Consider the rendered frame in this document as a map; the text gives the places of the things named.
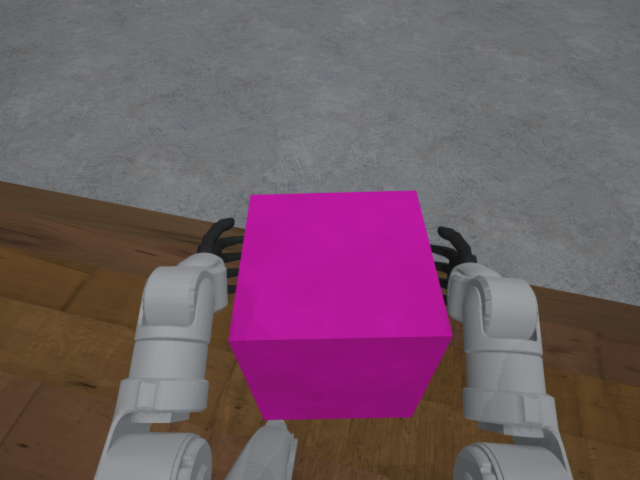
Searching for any left robot upper arm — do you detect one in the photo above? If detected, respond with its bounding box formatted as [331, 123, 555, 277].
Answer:
[96, 432, 212, 480]

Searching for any robot right forearm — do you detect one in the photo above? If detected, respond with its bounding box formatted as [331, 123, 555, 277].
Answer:
[447, 263, 573, 480]

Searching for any left robot thigh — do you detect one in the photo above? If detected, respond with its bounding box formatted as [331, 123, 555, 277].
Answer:
[224, 426, 298, 480]

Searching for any right robot upper arm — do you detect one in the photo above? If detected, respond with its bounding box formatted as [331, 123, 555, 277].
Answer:
[453, 442, 570, 480]

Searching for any carton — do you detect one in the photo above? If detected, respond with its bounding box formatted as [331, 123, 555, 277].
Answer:
[228, 191, 453, 420]

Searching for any left robot shin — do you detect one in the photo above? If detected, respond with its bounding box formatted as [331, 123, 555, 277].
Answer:
[265, 420, 288, 430]

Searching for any robot left hand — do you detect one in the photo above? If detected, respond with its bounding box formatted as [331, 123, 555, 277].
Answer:
[197, 218, 244, 294]

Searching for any robot left forearm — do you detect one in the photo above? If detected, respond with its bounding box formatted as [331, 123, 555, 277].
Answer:
[94, 253, 228, 480]

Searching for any robot right hand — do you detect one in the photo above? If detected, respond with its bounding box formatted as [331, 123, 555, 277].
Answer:
[430, 226, 477, 305]

